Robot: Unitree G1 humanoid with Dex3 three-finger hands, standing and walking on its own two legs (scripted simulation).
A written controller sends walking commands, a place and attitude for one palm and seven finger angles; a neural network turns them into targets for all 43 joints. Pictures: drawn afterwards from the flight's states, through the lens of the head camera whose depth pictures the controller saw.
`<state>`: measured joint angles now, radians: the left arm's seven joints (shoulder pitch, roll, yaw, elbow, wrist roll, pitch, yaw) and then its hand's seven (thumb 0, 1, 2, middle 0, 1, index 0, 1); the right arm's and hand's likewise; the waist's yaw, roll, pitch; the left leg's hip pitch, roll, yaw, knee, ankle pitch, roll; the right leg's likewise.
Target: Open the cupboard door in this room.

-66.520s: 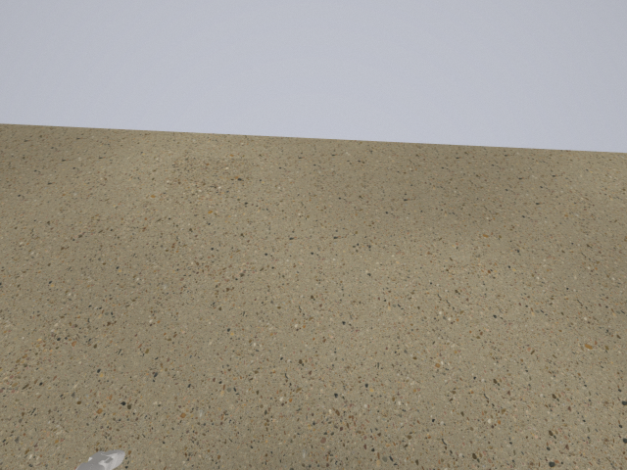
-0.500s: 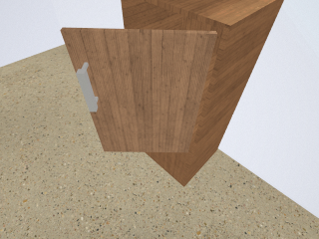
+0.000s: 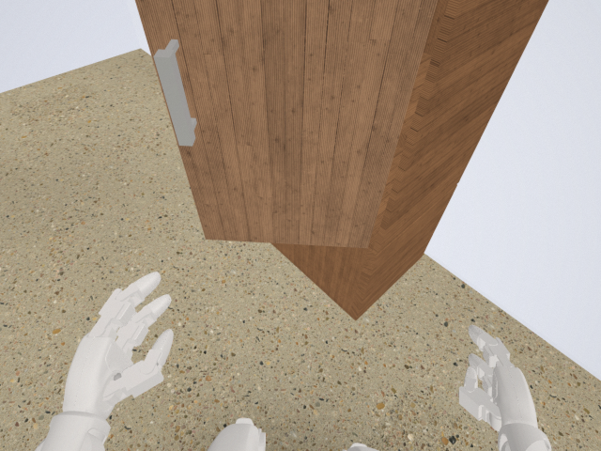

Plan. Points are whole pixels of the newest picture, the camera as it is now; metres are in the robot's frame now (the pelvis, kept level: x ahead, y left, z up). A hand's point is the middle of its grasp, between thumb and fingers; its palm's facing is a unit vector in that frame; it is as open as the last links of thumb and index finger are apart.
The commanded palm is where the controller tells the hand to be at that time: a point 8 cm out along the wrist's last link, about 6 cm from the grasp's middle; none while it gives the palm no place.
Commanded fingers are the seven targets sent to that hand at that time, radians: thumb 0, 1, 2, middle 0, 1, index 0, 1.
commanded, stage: raise the hand with hooked fingers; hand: left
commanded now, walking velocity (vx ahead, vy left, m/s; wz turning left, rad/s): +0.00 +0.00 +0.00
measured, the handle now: (180, 94) +0.60 +0.24 +0.15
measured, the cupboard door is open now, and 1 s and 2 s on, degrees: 44 44 44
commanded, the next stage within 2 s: move the hooked fingers beside the handle in 1.72 s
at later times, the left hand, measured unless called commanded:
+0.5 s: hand (102, 306) +0.26 +0.25 +0.09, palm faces +0.05 -1.00 -0.05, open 11.4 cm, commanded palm +0.23 +0.30 +0.10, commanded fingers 0.00 -0.15 0.45 -0.28 -0.98 -0.28 -0.98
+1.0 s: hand (54, 250) +0.29 +0.30 +0.15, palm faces +0.07 -1.00 -0.05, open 13.8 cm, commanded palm +0.26 +0.34 +0.15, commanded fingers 0.00 -0.50 0.30 -0.30 -1.20 -0.30 -1.20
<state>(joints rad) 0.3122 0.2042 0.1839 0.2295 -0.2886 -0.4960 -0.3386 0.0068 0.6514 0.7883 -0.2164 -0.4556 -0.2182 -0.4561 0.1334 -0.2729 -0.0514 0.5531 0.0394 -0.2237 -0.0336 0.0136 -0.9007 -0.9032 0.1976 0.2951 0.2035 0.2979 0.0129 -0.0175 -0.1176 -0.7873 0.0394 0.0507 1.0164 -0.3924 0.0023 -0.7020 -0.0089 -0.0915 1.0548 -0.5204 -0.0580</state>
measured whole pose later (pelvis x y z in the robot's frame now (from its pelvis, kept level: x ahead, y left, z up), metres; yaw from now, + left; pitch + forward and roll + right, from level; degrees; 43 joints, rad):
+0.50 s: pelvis +0.01 +0.02 +0.03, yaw +0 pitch +8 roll -2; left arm 0.26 0.29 0.30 0.13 -0.34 -0.32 -0.33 0.01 0.07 0.54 -0.26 -0.83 -0.26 -0.83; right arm 0.30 -0.25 0.02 0.63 0.03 -0.25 -0.08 0.02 -0.90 -0.90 0.20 0.30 0.21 0.30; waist -0.01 0.03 -0.08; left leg -0.67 0.04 0.04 0.89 -0.36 0.03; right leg -0.56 0.00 -0.10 0.86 -0.44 -0.02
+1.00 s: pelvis +0.02 +0.03 +0.05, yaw +1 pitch +3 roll -2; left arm 0.02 0.38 0.36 0.23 -0.33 -0.14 -0.39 -0.01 -0.46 0.32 -0.29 -1.17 -0.30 -1.17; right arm 0.23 -0.25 0.07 0.60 0.05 -0.23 -0.10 0.01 -0.90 -0.90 0.20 0.30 0.21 0.30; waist 0.03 0.03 -0.04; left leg -0.47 0.01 0.04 0.72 -0.30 0.04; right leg -0.35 -0.01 -0.10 0.67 -0.37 -0.01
